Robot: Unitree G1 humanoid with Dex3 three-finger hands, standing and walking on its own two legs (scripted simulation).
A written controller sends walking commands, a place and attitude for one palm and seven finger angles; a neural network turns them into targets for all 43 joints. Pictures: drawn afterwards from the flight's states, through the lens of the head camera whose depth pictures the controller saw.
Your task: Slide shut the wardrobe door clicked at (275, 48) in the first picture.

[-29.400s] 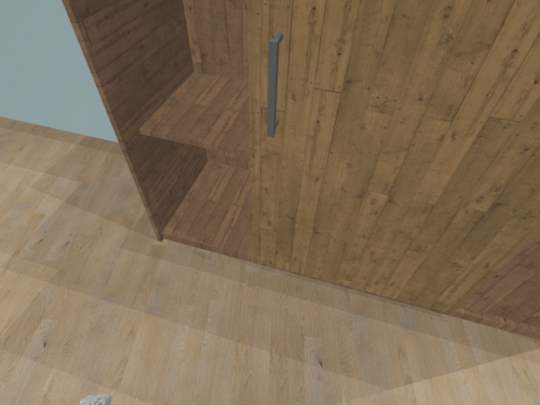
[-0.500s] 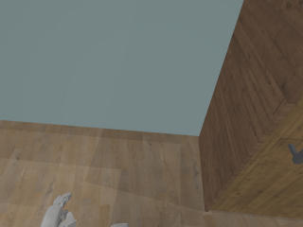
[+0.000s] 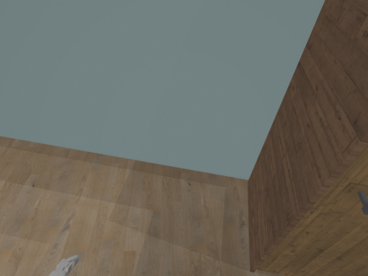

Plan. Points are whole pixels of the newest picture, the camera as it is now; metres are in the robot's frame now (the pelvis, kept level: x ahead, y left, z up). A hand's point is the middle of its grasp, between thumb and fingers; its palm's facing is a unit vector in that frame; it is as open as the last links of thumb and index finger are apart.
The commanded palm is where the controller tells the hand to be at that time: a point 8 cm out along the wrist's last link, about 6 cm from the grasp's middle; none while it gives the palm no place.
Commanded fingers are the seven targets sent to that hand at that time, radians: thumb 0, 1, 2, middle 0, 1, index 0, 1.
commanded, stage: stop walking and hold the door there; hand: right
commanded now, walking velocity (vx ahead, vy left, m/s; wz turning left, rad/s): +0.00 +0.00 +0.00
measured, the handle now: out of the picture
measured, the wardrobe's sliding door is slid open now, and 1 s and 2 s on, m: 0.00 0.00 0.00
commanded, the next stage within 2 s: loosen the grip on the handle in 1.40 s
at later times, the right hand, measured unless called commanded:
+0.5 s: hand out of the picture +0.30 -0.40 +0.10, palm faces +0.56 +0.77 -0.31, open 6.1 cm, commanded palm +0.26 -0.40 +0.10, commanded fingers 0.00 -0.90 -0.90 0.45 1.40 0.45 1.40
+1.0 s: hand out of the picture +0.30 -0.39 +0.10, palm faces +0.47 +0.83 -0.30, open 6.1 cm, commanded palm +0.26 -0.39 +0.10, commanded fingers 0.00 -0.90 -0.90 0.45 1.40 0.45 1.40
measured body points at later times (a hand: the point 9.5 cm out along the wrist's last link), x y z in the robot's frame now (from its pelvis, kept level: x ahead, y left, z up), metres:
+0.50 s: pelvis -0.03 -0.06 -0.01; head -0.02 -0.04 +0.44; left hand +0.10 +0.23 -0.12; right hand +0.27 -0.43 +0.12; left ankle -0.01 +0.12 -0.74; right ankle +0.00 -0.17 -0.74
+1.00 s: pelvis -0.07 -0.09 +0.00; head -0.05 -0.08 +0.45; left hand +0.06 +0.15 -0.12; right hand +0.27 -0.43 +0.12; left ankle -0.13 +0.01 -0.74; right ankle -0.01 -0.17 -0.74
